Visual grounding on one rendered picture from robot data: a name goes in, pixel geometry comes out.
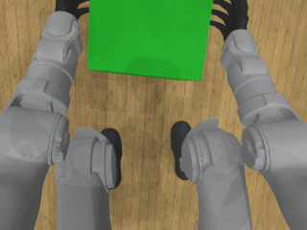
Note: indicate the right robot upper arm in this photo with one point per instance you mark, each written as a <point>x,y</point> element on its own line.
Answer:
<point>278,150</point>

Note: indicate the robot right forearm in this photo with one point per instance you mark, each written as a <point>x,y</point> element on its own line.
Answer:
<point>250,82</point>

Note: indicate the left robot thigh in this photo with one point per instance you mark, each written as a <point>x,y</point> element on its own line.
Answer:
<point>83,191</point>

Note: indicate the robot left forearm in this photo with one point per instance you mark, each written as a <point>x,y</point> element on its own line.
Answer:
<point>53,67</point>

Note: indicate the carton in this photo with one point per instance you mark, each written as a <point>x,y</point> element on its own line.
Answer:
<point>164,39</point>

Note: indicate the right robot hand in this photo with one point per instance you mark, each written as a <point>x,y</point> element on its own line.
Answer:
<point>236,19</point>

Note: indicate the left robot hand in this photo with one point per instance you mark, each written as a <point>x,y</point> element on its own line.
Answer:
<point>70,6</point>

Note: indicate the right robot thigh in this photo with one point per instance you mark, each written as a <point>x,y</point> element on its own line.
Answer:
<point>210,163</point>

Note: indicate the robot thigh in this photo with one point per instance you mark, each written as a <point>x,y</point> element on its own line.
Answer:
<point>210,163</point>
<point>83,191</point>

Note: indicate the left robot upper arm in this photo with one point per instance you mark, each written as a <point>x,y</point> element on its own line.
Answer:
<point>31,140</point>

